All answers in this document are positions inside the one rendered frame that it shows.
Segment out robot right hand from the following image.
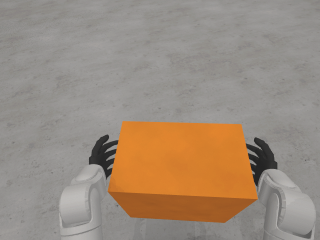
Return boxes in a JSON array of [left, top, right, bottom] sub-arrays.
[[246, 137, 278, 187]]

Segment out left robot forearm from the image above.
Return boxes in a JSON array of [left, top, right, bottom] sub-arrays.
[[58, 164, 107, 240]]

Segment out robot left hand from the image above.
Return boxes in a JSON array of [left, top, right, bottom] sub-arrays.
[[89, 134, 119, 179]]

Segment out carton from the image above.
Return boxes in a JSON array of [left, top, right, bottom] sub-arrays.
[[107, 121, 258, 223]]

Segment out right robot forearm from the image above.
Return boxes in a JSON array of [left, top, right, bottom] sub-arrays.
[[257, 169, 316, 240]]

